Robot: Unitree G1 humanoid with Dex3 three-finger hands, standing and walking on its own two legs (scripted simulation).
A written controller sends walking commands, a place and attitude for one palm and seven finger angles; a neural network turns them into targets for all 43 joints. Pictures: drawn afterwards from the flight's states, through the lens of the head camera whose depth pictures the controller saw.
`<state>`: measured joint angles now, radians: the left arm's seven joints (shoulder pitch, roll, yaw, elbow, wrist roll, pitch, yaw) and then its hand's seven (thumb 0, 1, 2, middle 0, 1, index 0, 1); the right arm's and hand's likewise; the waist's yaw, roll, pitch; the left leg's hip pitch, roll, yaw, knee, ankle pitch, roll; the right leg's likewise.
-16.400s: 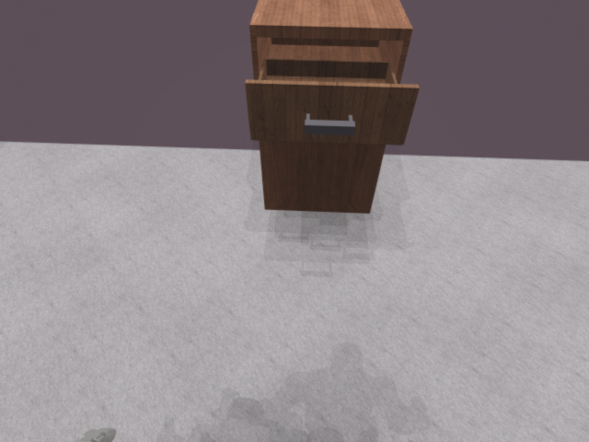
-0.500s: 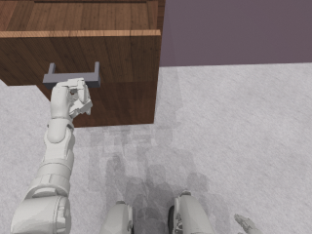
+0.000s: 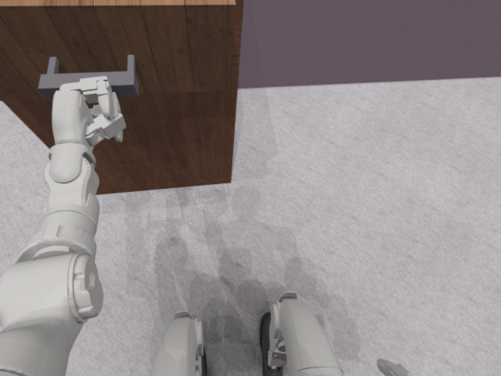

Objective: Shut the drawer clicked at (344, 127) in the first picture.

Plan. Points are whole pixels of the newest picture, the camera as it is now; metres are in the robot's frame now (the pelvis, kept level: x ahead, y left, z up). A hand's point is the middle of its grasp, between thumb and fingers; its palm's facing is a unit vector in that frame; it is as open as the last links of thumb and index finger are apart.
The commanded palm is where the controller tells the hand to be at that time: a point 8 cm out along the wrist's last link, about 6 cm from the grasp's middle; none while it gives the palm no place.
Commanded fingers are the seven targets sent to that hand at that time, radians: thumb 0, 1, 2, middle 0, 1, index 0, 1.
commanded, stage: push the drawer shut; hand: left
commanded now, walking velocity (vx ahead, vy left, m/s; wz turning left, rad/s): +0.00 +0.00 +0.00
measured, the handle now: (92, 74) +0.58 +0.21 +0.05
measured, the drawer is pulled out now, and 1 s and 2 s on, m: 0.08 0.00 0.00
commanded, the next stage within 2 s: pull the fist back off the drawer in 0.92 s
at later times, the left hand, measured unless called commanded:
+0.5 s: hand (117, 81) +0.57 +0.17 +0.05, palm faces +0.05 -1.00 -0.04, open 3.4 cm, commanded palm +0.57 +0.20 +0.05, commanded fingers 0.00 0.90 0.90 -1.40 -1.60 -1.40 -1.60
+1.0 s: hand (110, 72) +0.59 +0.19 +0.05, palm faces +0.04 -1.00 -0.06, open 3.4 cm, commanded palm +0.63 +0.19 +0.05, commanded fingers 0.00 0.90 0.90 -1.40 -1.60 -1.40 -1.60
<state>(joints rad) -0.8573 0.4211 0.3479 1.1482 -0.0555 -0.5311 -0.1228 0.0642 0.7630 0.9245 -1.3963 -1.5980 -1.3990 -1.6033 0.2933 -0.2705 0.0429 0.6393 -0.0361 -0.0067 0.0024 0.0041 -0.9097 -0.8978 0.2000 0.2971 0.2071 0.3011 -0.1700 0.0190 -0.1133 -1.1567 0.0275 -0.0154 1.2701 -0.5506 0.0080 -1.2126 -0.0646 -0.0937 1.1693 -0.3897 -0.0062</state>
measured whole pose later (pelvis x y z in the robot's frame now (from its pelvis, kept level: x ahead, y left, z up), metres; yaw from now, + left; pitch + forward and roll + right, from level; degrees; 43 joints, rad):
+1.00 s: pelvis -0.01 +0.01 -0.02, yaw -1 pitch +31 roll -6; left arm -1.23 0.68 0.38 1.36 0.05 -0.40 -0.14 0.08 0.58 0.93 -1.40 -1.60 -1.40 -1.60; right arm 0.35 -0.27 0.10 0.63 -0.07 0.03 0.02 0.00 -0.91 -0.90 0.20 0.30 0.21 0.30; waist -0.29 0.03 -0.10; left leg -1.35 0.04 -0.07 1.35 -0.55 0.01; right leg -1.36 -0.05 -0.14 1.18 -0.37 0.00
